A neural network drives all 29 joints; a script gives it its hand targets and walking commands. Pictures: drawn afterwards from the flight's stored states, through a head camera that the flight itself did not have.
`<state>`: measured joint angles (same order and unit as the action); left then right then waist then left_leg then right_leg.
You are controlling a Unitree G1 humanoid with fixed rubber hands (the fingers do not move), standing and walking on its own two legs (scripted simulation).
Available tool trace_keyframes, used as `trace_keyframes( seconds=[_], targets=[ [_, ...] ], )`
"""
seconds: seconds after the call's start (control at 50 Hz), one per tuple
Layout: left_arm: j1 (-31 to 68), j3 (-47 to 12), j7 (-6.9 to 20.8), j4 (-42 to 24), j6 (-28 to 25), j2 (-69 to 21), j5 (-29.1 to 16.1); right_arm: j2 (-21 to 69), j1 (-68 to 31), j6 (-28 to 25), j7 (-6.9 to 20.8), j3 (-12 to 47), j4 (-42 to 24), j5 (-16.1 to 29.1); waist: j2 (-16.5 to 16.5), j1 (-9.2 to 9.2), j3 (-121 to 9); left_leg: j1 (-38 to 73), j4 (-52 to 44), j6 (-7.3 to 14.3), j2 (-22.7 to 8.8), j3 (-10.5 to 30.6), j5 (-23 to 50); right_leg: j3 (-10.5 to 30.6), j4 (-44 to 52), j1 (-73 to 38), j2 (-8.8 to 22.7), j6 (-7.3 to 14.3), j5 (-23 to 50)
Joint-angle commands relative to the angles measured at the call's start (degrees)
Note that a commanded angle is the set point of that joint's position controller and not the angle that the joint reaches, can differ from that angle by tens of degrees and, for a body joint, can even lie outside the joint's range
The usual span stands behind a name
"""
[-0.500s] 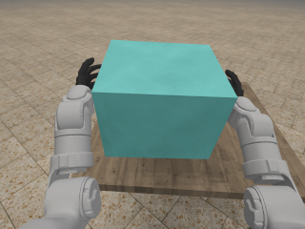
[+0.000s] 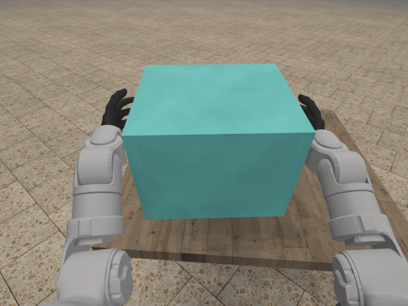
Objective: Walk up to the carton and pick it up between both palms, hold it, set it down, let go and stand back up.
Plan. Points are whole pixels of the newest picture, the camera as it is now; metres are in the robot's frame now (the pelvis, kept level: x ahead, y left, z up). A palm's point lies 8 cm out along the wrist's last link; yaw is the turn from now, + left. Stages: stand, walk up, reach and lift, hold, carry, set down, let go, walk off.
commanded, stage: hold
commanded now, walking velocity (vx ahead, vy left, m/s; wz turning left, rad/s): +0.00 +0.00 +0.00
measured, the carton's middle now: (213, 138) +0.40 -0.01 +0.18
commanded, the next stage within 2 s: none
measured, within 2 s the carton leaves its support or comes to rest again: neither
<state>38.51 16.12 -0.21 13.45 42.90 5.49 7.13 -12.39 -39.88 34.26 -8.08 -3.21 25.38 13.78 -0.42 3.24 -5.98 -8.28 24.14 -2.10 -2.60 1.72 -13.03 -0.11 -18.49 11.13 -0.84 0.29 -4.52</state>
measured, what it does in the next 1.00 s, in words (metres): stands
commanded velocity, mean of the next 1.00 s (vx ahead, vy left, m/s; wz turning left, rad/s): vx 0.00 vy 0.00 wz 0.00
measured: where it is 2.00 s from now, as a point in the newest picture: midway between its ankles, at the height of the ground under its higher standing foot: outside the picture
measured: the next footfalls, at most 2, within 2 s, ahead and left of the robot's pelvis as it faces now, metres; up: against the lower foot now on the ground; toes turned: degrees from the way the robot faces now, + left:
none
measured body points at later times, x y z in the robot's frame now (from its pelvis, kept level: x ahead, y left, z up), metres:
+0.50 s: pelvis -0.01 +0.00 +0.00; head -0.07 +0.01 +0.45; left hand +0.38 +0.18 +0.24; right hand +0.37 -0.19 +0.21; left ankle +0.00 +0.14 -0.74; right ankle +0.06 -0.12 -0.74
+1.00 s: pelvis -0.01 +0.00 +0.00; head -0.08 +0.01 +0.44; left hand +0.37 +0.18 +0.23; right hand +0.36 -0.19 +0.21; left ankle +0.00 +0.14 -0.74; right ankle +0.06 -0.12 -0.74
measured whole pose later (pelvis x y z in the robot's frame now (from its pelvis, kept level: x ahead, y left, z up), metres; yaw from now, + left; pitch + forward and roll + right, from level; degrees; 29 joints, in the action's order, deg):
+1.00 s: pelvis -0.01 +0.00 +0.00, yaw +0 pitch -4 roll -1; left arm 40.3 16.7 -0.1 13.4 44.6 5.5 7.7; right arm -11.4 -40.3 34.3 -7.8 -5.2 26.0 13.7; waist -0.2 3.2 -5.8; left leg -7.8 24.1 -2.1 -2.5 2.0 -12.3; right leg -0.1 -18.5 10.5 -0.8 0.3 -3.9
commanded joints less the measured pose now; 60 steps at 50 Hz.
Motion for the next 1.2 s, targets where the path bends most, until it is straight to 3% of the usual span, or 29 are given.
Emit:
trace_keyframes(
  seconds=[0.0,0.16,0.28,0.46,0.62,0.7,0.78,1.02,1.1,1.18],
  targets=[
    [44.7,-30.7,6.7,-17.2,-2.4,-37.7,-11.8,37.2,-54.3,-5.0,8.1,19.6,-26.3,12.7,4.1,1.99,-27.4,-5.7,-4.9,-1.6,6.7,1.4,14.9,0.3,0.6,-23.7,-3.5,-0.6,11.6],
    [44.5,-21.9,8.3,-1.6,-1.9,-35.9,-7.2,38.6,-60.4,-5.5,10.2,15.8,-16.5,7.9,0.9,-1.45,-18.6,-13.0,-11.0,2.3,6.1,-0.2,-4.6,1.2,3.4,-19.8,-1.4,-0.6,-6.2],
    [45.3,-17.6,9.8,4.1,-2.6,-33.9,-5.1,38.3,-61.5,-5.9,11.2,14.3,-11.8,4.7,0.1,-2.40,-17.6,-14.9,-13.0,3.8,5.8,-1.0,-8.7,1.3,3.2,-20.0,-0.8,-0.7,-10.1],
    [41.1,-18.7,10.5,-0.1,-3.2,-33.9,-5.0,37.4,-58.2,-6.6,9.9,16.8,-15.8,5.6,0.6,-1.42,-21.6,-9.4,-10.5,2.0,6.4,-1.1,3.9,0.8,2.4,-24.4,-1.7,-0.7,2.2],
    [38.8,-27.0,9.1,-14.7,-3.2,-36.3,-9.0,35.8,-53.4,-6.0,7.6,21.9,-27.3,11.7,3.2,1.22,-30.9,-2.8,-4.6,-1.6,7.2,0.8,22.7,0.6,-0.3,-29.9,-3.4,-0.5,20.8],
    [41.1,-31.4,7.9,-20.7,-3.2,-37.9,-11.7,35.8,-52.1,-5.6,7.0,22.0,-30.5,14.0,4.6,2.80,-32.9,-1.1,-2.5,-3.0,7.1,1.7,27.1,0.3,-0.8,-28.8,-4.2,-0.5,23.3],
    [44.0,-31.6,7.3,-19.4,-2.6,-37.9,-12.1,36.2,-53.1,-5.0,7.4,20.2,-28.1,13.4,4.4,2.96,-28.6,-3.8,-3.9,-2.4,6.9,1.6,20.0,0.0,0.2,-25.4,-3.9,-0.6,16.1],
    [46.3,-20.7,8.8,0.3,-2.3,-35.3,-6.6,39.4,-61.6,-5.9,10.4,15.4,-14.3,6.5,0.4,-1.90,-17.7,-13.9,-11.9,3.1,6.1,-0.6,-7.3,1.2,3.6,-19.3,-1.0,-0.7,-9.1],
    [46.5,-17.9,9.7,4.5,-2.8,-34.2,-5.3,39.0,-62.7,-6.1,11.2,14.3,-11.4,4.4,-0.1,-2.49,-17.4,-15.2,-13.3,3.9,5.9,-1.1,-9.6,1.3,3.5,-19.5,-0.7,-0.7,-11.5],
    [44.3,-16.6,10.3,5.1,-3.2,-33.5,-4.5,38.2,-61.5,-6.5,10.9,14.3,-11.5,3.9,-0.2,-2.30,-19.1,-13.3,-12.8,3.6,6.0,-1.4,-5.6,1.3,3.4,-21.7,-0.8,-0.8,-6.7]
  ],
)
